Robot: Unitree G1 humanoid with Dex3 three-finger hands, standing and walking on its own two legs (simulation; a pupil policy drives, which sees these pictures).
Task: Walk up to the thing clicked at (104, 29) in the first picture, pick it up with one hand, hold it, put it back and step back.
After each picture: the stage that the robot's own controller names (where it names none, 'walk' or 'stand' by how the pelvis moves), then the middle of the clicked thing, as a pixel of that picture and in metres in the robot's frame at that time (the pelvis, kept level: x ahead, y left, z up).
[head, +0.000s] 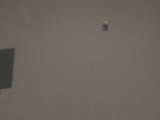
stand; (105, 26) +1.75 -0.33 -0.72
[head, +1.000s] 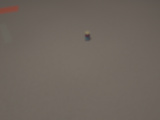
walk; (87, 36) +1.64 +0.05 -0.70
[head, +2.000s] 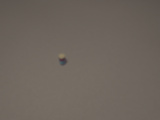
walk; (62, 59) +1.09 +0.27 -0.71
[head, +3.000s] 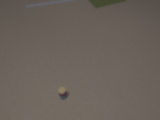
walk; (62, 93) +0.69 +0.23 -0.72
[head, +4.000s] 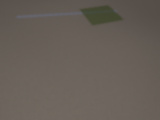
walk; out of the picture +0.44 +0.15 -0.70
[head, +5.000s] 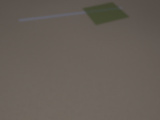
stand; out of the picture +0.36 +0.18 -0.72
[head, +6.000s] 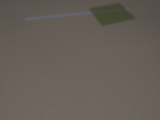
stand; out of the picture +0.35 +0.16 -0.72
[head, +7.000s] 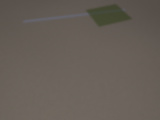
stand; out of the picture +0.37 +0.18 -0.73
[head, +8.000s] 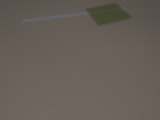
stand; out of the picture +0.36 +0.18 -0.73
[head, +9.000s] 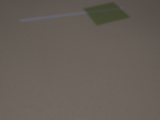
go down; out of the picture +0.35 +0.18 -0.73
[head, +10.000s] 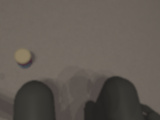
go down; (23, 59) +0.45 +0.20 -0.33
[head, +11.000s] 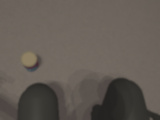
approach; (30, 62) +0.44 +0.20 -0.31
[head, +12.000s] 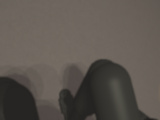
close in; out of the picture +0.44 +0.24 -0.23
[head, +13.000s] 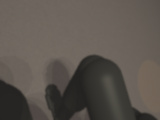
close; out of the picture +0.44 +0.26 -0.23
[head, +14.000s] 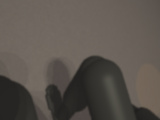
lift; out of the picture +0.41 +0.23 -0.24
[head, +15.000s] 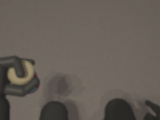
lift; (25, 78) +0.34 +0.19 -0.02
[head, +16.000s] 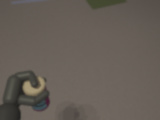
hold; (37, 94) +0.31 +0.16 -0.01
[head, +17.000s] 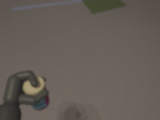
hold; (37, 93) +0.32 +0.17 -0.01
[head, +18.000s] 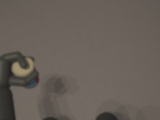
crouch; (26, 73) +0.39 +0.18 -0.07
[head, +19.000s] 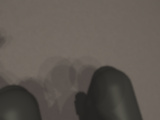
lower; out of the picture +0.50 +0.26 -0.14
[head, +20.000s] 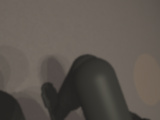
lower; out of the picture +0.46 +0.27 -0.24
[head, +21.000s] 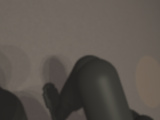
lower; out of the picture +0.45 +0.27 -0.24
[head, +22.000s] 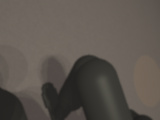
lower; out of the picture +0.45 +0.27 -0.24
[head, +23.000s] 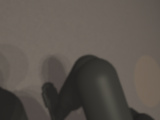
lower; out of the picture +0.46 +0.26 -0.24
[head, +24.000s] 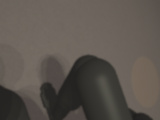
open; out of the picture +0.45 +0.25 -0.25
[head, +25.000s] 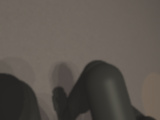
stand; out of the picture +0.45 +0.23 -0.25
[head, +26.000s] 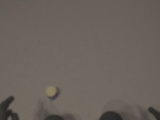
stand; (51, 93) +0.43 +0.16 -0.54
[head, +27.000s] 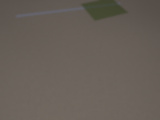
stand; out of the picture +0.39 +0.16 -0.67
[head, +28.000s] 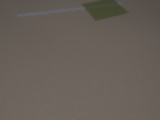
stand; out of the picture +0.39 +0.16 -0.67
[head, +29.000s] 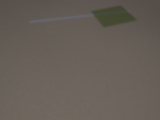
stand; out of the picture +0.41 +0.15 -0.72
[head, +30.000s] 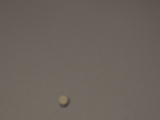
walk; (63, 102) +0.46 +0.11 -0.71
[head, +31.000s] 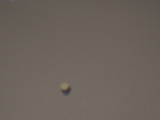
walk; (65, 89) +0.65 +0.19 -0.70
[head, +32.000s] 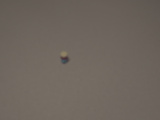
stand; (64, 57) +0.98 +0.18 -0.70
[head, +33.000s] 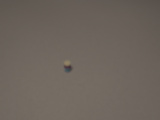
stand; (67, 66) +0.98 +0.15 -0.71
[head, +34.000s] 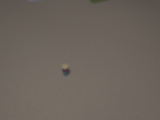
stand; (65, 69) +0.99 +0.17 -0.73
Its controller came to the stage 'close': yes
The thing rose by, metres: 0.71
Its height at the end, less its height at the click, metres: +0.00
